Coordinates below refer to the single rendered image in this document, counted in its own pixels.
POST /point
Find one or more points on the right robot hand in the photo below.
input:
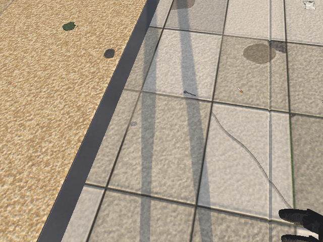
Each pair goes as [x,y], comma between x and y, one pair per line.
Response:
[306,218]

